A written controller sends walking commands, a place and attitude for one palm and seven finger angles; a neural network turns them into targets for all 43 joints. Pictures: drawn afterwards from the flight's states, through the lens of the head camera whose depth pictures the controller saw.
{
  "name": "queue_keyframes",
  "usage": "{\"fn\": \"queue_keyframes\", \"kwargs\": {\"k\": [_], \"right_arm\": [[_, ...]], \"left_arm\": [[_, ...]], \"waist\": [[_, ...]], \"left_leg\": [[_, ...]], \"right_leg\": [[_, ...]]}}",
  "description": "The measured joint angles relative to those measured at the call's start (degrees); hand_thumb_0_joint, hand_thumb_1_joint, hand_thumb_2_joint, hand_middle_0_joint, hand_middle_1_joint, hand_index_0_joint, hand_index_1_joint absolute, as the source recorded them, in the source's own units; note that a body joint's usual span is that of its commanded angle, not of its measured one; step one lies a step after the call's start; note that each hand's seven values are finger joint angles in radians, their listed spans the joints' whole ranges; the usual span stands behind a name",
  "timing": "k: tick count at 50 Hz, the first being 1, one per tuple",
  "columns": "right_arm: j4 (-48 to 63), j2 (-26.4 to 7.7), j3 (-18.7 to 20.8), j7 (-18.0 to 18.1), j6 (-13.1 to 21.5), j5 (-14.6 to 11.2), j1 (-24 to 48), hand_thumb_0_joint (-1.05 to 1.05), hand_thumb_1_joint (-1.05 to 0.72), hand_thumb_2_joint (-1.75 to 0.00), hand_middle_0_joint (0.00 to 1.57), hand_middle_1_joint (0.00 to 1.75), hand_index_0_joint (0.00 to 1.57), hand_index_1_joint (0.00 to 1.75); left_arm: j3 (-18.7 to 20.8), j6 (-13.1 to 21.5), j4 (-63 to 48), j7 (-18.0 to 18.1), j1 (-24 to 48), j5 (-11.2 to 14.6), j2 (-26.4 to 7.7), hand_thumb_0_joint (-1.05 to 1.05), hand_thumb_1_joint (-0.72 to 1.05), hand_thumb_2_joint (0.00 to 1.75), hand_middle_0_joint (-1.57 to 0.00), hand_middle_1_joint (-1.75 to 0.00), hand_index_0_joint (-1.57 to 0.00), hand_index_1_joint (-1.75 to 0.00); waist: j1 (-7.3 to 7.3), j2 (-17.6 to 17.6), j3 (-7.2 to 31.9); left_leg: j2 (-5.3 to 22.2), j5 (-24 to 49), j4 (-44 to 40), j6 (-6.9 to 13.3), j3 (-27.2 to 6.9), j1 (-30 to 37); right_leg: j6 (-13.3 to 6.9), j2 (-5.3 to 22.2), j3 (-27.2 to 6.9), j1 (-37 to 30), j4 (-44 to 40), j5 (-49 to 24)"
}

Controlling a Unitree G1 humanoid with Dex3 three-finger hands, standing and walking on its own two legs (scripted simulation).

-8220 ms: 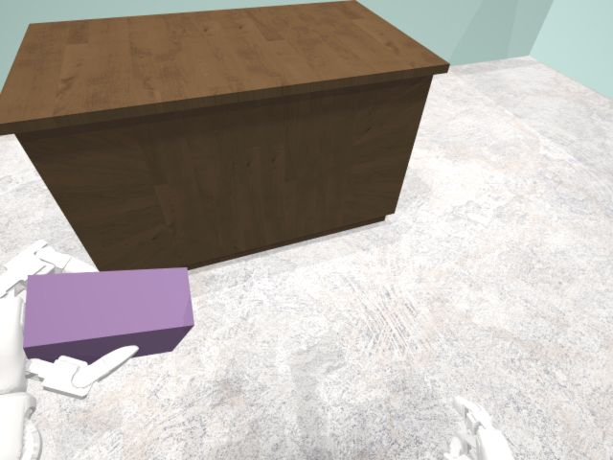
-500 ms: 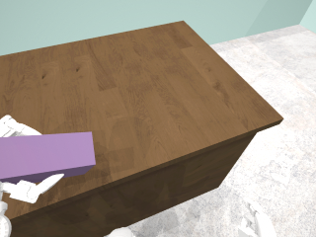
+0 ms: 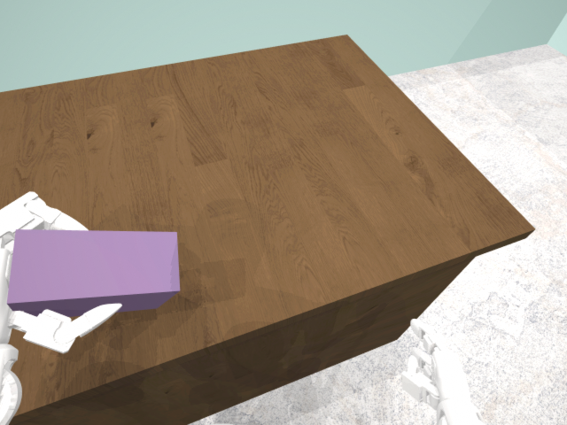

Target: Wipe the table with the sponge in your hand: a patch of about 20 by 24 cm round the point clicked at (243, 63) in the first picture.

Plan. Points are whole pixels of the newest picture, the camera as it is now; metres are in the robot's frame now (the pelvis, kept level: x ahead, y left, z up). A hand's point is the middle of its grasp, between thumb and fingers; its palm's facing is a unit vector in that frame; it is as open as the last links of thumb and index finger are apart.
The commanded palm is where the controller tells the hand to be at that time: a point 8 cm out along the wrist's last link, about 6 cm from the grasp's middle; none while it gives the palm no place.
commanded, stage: come to a stop and stand still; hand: left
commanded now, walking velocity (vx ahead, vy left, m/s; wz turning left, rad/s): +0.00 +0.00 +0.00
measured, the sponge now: (124, 275) +0.23 +0.20 +0.14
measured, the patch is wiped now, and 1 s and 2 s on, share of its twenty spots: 0.00 0.00 0.00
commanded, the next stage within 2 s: look again from close up in 0.62 s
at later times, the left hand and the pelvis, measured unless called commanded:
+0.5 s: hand (14, 283) +0.21 +0.29 +0.16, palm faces +0.38 -0.83 -0.41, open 9.9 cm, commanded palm +0.14 +0.32 +0.17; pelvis -0.02 +0.04 -0.01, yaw -1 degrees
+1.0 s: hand (34, 287) +0.21 +0.27 +0.15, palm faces +0.36 -0.86 -0.37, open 9.9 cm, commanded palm +0.15 +0.31 +0.17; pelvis -0.02 +0.03 +0.00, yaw -1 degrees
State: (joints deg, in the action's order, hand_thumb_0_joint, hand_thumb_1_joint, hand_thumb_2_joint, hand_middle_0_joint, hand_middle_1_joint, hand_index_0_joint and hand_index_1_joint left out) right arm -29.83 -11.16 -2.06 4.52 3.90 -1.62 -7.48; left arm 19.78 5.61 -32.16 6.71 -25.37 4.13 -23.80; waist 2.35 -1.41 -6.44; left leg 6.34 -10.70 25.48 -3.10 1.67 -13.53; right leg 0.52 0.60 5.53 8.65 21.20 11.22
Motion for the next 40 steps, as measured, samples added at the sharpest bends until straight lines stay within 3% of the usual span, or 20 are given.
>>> {"fn": "queue_keyframes", "kwargs": {"k": [1,3,5,8,12,15,21,25,33,40], "right_arm": [[0.7,-0.5,0.1,0.9,0.7,-0.7,-1.5,0.01,-0.90,-0.90,0.20,0.30,0.20,0.30],[-0.5,-1.0,0.2,0.3,2.3,0.2,-2.2,0.01,-0.90,-0.90,0.20,0.30,0.20,0.30],[-1.8,-1.8,0.1,-1.4,3.6,0.8,-2.5,0.01,-0.90,-0.90,0.20,0.30,0.20,0.30],[-1.9,-3.1,0.8,-3.2,5.1,0.9,-4.1,0.01,-0.90,-0.90,0.20,0.30,0.21,0.30],[-2.1,-3.9,2.1,-3.2,5.6,1.2,-5.8,0.01,-0.90,-0.90,0.20,0.30,0.20,0.30],[-2.4,-3.4,2.6,-2.5,5.1,1.4,-6.8,0.01,-0.90,-0.90,0.20,0.30,0.20,0.30],[-3.3,-1.4,1.9,-1.9,5.1,1.2,-7.7,0.02,-0.90,-0.90,0.20,0.30,0.20,0.30],[-4.2,-0.1,0.8,-2.2,6.0,1.2,-7.0,0.02,-0.90,-0.90,0.20,0.30,0.20,0.30],[-3.7,1.7,-0.7,-2.5,6.0,1.4,-3.7,0.02,-0.90,-0.90,0.21,0.30,0.21,0.30],[-2.2,1.5,-0.8,-2.2,5.8,1.3,-2.3,0.01,-0.90,-0.90,0.21,0.30,0.21,0.30]], "left_arm": [[0.4,1.5,2.1,-0.9,4.1,-0.6,-3.0,0.00,-0.48,1.02,-0.77,-1.35,-0.77,-1.35],[3.8,3.9,6.8,-1.0,10.9,-1.2,-6.4,0.00,-0.48,1.02,-0.77,-1.35,-0.77,-1.35],[7.0,4.8,9.6,-0.2,13.9,-0.9,-7.2,0.00,-0.48,1.02,-0.77,-1.35,-0.77,-1.35],[7.1,4.8,8.7,0.8,11.6,-0.4,-3.6,0.00,-0.48,1.02,-0.77,-1.35,-0.77,-1.35],[1.3,5.2,4.4,-0.5,2.8,-1.6,1.8,0.00,-0.48,1.02,-0.77,-1.35,-0.77,-1.35],[-1.4,5.5,3.9,-1.5,-1.1,-2.3,2.4,0.00,-0.48,1.02,-0.77,-1.35,-0.77,-1.35],[1.4,5.0,3.8,-0.1,-1.0,-2.4,-0.3,0.00,-0.48,1.02,-0.77,-1.35,-0.77,-1.35],[3.3,5.7,2.2,0.7,0.8,-2.6,0.2,0.00,-0.48,1.02,-0.77,-1.35,-0.77,-1.35],[0.5,5.5,4.2,0.1,2.5,-3.1,4.1,0.00,-0.48,1.02,-0.77,-1.35,-0.77,-1.35],[-0.4,3.7,4.8,-0.1,2.0,-2.6,4.2,0.00,-0.48,1.02,-0.77,-1.35,-0.77,-1.35]], "waist": [[1.07,0.2,0.0],[2.34,0.9,0.5],[2.01,1.8,1.7],[-0.05,2.1,3.2],[-2.77,3.0,3.4],[-3.79,4.0,2.8],[-3.05,4.6,0.9],[-2.03,3.8,0.7],[-1.16,2.2,2.1],[-1.55,2.2,1.9]], "left_leg": [[-0.2,0.2,0.3,0.1,-0.5,-0.5],[-0.1,0.0,1.5,0.2,-0.4,-1.7],[0.0,-0.9,3.1,0.9,0.2,-3.0],[-0.3,-1.8,4.5,0.9,1.1,-3.4],[-1.5,-2.5,5.1,1.6,2.3,-2.4],[-2.0,-2.4,5.0,2.2,2.5,-2.3],[-2.7,-1.5,4.8,3.0,2.0,-2.8],[-2.9,-1.1,4.7,3.3,1.5,-3.2],[-3.0,-0.8,4.4,3.6,1.8,-3.2],[-2.7,-0.6,3.9,3.3,1.9,-2.8]], "right_leg": [[0.0,0.2,0.5,0.5,0.9,0.3],[-0.5,0.2,0.3,2.3,3.0,1.1],[-0.7,0.2,-0.5,4.2,4.9,1.6],[-0.1,0.8,-1.5,5.0,6.6,2.4],[1.2,2.0,-2.6,4.5,7.3,2.8],[1.7,2.5,-2.8,4.1,6.8,2.4],[2.0,3.1,-2.2,3.8,5.5,1.2],[2.2,3.3,-1.7,3.5,4.5,0.4],[2.5,3.3,-2.0,3.4,3.7,-0.4],[2.5,3.0,-2.1,3.0,3.2,-0.7]]}}
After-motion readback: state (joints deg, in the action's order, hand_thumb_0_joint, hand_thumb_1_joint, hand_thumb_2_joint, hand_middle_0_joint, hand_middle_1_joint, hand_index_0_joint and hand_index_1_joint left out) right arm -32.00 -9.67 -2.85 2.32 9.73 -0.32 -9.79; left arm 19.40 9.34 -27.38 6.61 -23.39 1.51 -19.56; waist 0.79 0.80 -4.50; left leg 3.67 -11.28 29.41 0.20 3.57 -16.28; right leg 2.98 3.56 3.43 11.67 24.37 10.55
